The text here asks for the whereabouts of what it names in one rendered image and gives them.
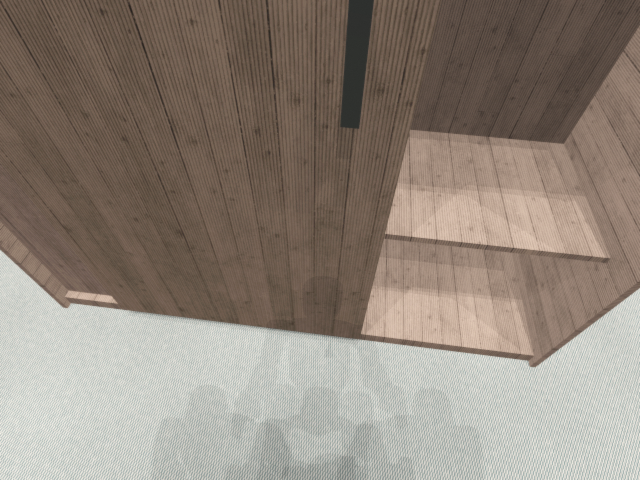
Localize handle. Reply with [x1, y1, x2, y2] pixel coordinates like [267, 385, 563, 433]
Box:
[340, 0, 374, 129]

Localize wardrobe door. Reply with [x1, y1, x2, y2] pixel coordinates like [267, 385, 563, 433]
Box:
[0, 163, 111, 296]
[0, 0, 441, 339]

